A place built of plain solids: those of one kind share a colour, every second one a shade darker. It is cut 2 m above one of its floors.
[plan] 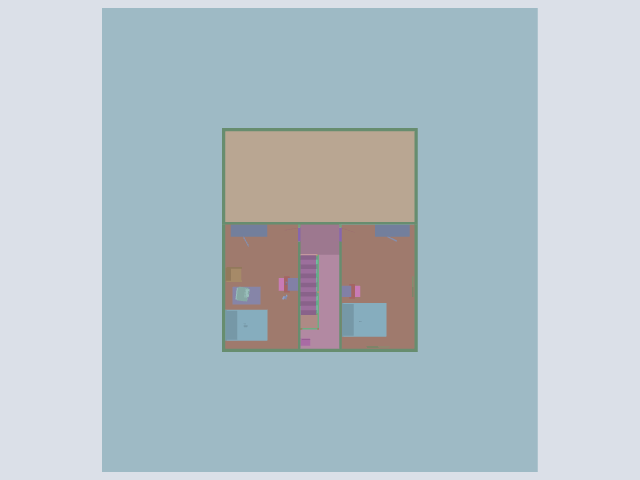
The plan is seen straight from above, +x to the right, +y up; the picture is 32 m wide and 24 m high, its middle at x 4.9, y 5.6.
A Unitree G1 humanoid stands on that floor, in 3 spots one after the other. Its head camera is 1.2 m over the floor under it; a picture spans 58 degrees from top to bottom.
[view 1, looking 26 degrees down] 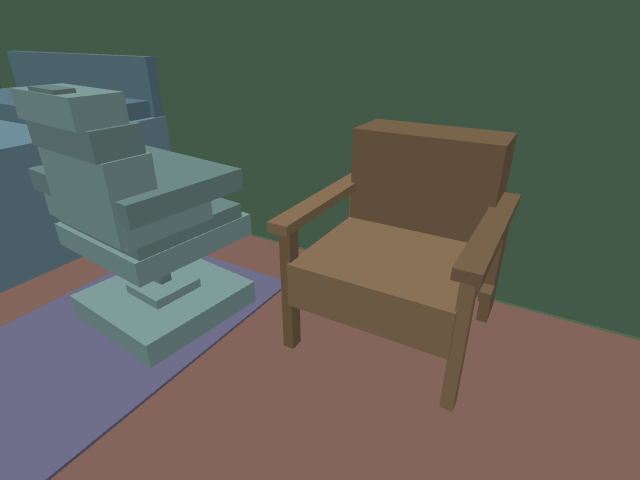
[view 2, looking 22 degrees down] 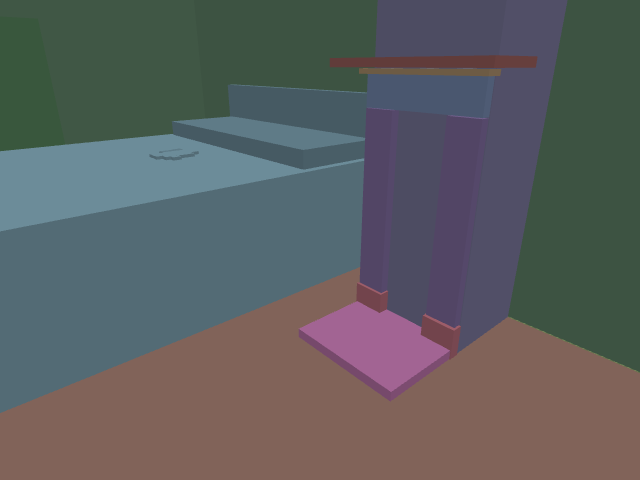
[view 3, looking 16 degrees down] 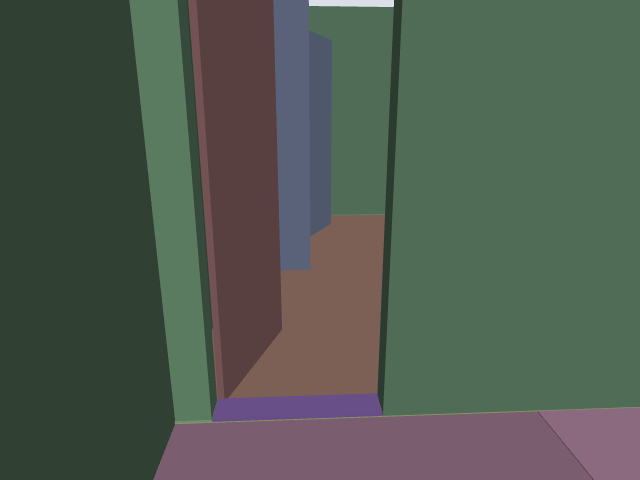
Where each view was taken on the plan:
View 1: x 2.12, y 4.38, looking -150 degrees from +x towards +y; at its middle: armchair_frame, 1.80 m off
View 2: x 7.97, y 4.12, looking -131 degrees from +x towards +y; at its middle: double_bed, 2.39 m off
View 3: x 4.35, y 5.86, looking -3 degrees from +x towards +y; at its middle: upper_floor_loft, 4.35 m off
